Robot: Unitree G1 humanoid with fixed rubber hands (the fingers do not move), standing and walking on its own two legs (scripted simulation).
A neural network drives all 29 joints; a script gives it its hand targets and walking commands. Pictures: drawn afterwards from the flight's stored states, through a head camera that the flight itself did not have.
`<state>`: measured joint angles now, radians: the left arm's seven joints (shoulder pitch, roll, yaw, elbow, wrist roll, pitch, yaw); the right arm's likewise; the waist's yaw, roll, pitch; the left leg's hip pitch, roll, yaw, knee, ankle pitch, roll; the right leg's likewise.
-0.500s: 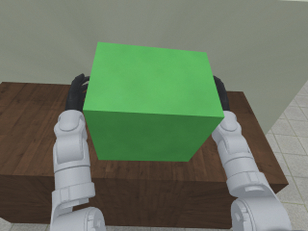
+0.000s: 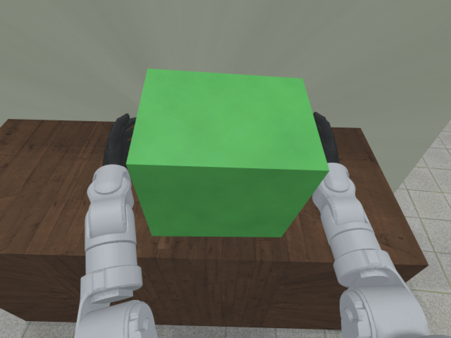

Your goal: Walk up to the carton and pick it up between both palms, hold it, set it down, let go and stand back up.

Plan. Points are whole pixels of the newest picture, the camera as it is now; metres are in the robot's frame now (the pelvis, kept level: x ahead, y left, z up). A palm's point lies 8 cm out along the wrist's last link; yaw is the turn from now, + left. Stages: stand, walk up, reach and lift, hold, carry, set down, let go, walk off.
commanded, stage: set down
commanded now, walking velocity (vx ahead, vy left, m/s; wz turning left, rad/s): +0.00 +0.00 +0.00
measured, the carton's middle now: (222, 162) +0.40 +0.01 +0.10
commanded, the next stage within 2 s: none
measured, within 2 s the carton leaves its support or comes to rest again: neither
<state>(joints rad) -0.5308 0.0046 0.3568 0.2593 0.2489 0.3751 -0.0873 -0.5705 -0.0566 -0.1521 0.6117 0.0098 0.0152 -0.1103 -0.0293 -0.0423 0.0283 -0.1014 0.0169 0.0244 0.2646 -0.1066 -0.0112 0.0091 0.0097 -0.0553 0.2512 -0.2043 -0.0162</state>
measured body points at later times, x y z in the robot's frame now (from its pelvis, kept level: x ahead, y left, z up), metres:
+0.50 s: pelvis +0.01 +0.00 +0.00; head +0.02 +0.02 +0.45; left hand +0.42 +0.17 +0.11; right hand +0.41 -0.19 +0.10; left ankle +0.03 +0.13 -0.75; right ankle -0.04 -0.10 -0.75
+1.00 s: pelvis +0.01 +0.00 +0.00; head +0.04 +0.01 +0.45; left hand +0.43 +0.17 +0.08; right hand +0.41 -0.19 +0.08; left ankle +0.03 +0.13 -0.75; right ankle -0.04 -0.10 -0.75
